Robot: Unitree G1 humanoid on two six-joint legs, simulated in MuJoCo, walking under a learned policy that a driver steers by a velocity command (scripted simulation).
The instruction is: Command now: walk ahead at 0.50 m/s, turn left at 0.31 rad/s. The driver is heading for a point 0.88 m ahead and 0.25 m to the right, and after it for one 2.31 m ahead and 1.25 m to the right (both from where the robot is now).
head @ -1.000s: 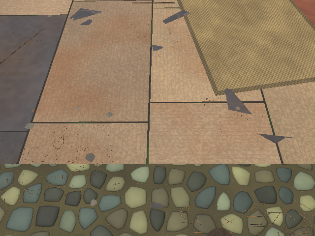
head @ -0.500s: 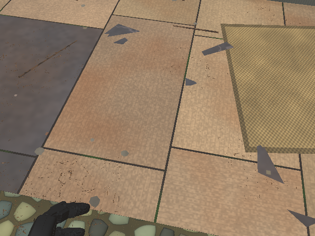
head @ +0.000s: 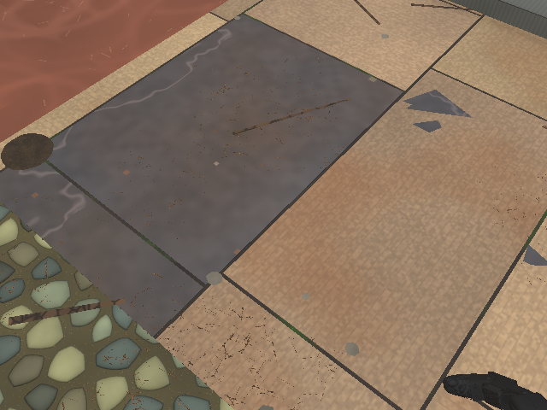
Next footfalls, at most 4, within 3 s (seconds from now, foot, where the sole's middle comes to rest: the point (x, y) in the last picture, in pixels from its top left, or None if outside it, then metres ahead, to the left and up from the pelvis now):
0.04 left None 0.18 0.09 -0.77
0.62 right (342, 408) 0.46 -0.09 -0.77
1.12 left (322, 279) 0.79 -0.04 -0.77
1.66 right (449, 271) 0.85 -0.38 -0.77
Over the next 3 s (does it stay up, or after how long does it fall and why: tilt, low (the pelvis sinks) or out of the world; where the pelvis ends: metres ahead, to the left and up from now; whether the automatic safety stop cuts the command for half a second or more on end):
stays up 1.31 -0.75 0.01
